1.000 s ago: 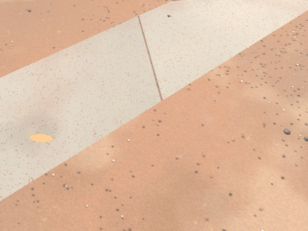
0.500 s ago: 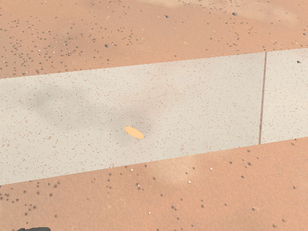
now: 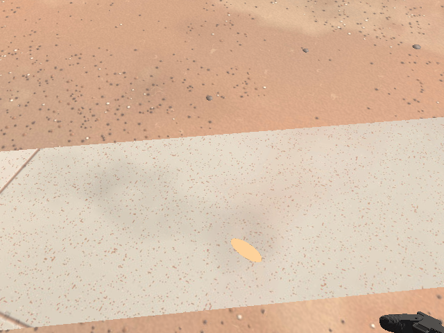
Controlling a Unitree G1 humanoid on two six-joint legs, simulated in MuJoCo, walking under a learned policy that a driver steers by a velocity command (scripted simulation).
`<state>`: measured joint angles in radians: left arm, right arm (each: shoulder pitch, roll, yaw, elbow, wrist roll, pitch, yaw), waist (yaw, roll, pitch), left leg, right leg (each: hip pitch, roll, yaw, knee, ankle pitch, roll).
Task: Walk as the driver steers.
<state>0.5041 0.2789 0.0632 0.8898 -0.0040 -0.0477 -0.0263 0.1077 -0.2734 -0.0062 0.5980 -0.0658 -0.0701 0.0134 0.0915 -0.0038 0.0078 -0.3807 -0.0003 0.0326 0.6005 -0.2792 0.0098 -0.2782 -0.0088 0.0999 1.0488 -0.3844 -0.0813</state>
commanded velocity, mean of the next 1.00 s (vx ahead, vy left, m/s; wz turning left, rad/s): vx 0.98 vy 0.00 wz -0.89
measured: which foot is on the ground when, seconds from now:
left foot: down 0.00-0.36, up 0.38-0.76, down 0.78-1.00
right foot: up 0.00-0.34, down 0.36-0.76, up 0.78-1.00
